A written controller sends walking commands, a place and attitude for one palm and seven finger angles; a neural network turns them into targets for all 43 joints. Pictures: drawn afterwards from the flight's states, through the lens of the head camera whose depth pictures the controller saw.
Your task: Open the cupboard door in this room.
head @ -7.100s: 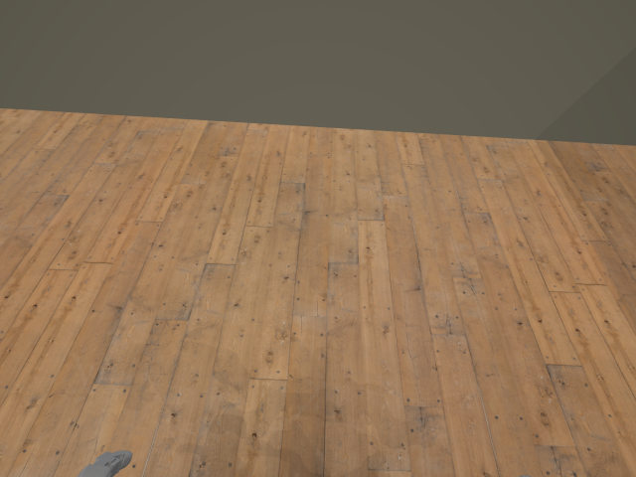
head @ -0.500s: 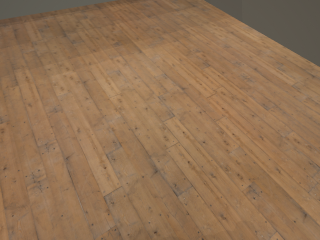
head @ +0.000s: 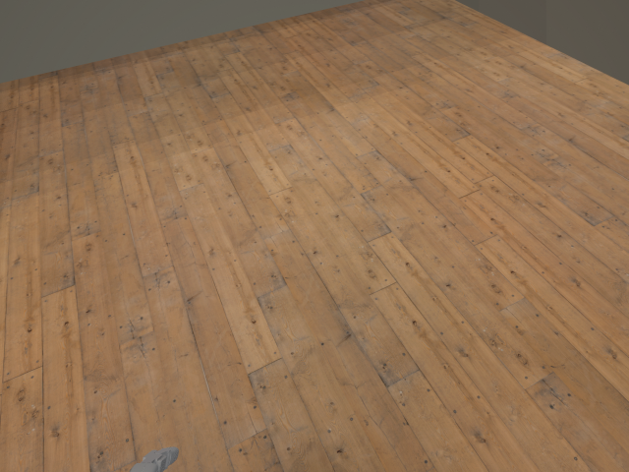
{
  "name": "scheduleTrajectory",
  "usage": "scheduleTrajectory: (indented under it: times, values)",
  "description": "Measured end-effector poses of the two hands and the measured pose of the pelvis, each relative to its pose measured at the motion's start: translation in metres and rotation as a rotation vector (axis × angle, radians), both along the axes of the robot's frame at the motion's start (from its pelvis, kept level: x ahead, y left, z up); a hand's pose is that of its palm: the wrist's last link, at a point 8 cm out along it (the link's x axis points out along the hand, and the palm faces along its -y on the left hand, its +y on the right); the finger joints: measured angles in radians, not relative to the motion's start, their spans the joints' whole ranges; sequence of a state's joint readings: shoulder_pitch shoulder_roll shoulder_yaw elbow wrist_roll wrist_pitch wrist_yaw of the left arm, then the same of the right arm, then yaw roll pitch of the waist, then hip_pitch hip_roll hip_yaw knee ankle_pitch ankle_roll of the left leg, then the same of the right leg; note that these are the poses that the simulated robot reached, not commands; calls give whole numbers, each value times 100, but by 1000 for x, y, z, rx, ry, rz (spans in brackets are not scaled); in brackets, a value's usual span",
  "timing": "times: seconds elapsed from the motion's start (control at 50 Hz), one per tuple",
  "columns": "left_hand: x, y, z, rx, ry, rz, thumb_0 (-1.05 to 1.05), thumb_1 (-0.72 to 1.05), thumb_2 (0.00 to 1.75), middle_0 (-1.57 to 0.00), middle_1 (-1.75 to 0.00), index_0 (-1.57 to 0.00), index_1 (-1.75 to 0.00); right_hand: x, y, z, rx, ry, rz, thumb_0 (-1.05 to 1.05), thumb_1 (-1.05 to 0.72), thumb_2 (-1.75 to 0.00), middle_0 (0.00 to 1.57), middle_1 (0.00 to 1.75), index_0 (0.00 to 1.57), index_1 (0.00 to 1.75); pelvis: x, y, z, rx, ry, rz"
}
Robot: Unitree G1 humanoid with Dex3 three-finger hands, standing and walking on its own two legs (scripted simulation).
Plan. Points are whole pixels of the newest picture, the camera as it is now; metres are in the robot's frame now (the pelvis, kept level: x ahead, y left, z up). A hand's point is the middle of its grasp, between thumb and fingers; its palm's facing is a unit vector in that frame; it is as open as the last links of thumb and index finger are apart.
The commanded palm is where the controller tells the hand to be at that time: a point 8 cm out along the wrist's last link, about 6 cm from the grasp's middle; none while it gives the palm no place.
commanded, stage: turn or walk to find it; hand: left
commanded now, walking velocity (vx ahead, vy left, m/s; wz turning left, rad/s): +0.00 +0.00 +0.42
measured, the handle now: out of the picture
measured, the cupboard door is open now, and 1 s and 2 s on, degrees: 0 0 0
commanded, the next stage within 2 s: none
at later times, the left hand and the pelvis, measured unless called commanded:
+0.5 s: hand out of the picture -0.08 +0.21 -0.18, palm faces +0.31 -0.92 -0.23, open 7.4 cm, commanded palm none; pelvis -0.06 +0.01 +0.00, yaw +15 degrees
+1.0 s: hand out of the picture -0.07 +0.25 -0.15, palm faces +0.42 -0.88 -0.24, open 7.4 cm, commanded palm none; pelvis -0.10 +0.02 +0.01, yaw +25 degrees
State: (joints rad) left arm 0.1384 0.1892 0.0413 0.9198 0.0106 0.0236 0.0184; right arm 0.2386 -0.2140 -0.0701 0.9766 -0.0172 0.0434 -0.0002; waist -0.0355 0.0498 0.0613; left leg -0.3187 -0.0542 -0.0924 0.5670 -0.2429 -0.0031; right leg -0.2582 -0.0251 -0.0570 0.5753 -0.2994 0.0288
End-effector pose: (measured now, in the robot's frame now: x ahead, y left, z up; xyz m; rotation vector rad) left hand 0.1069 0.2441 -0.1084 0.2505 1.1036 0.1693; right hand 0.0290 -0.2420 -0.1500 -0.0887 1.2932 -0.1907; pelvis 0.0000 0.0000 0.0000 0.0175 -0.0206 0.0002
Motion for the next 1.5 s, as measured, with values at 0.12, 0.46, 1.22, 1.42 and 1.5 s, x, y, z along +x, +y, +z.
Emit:
scheduleTrajectory:
  times: [0.12,0.46,1.22,1.42,1.5]
  values:
    - [-42,-20,11,-2,8,76,0,90,90,-20,-30,-20,-30,-13,-24,2,7,63,52,1,-91,-89,20,30,20,30,-12,-16,9,18,-13,75]
    - [-191,0,-24,-77,174,331,0,91,90,-21,-30,-20,-30,31,7,21,-71,18,296,1,-91,-89,20,30,20,30,-49,2,4,-16,-3,243]
    - [-230,-19,11,-3,-16,523,0,90,90,-20,-30,-20,-30,-10,-2,2,-13,95,496,1,-91,-89,20,30,20,30,-99,-31,8,9,4,547]
    - [-303,-67,7,-37,67,695,0,90,90,-21,-30,-20,-30,27,-9,8,-42,82,638,0,-91,-89,20,30,20,30,-105,-47,13,23,-4,662]
    - [-339,-81,-1,-64,117,761,0,91,90,-21,-30,-20,-30,42,9,12,-57,64,710,0,-91,-89,20,30,20,30,-113,-46,11,19,3,699]
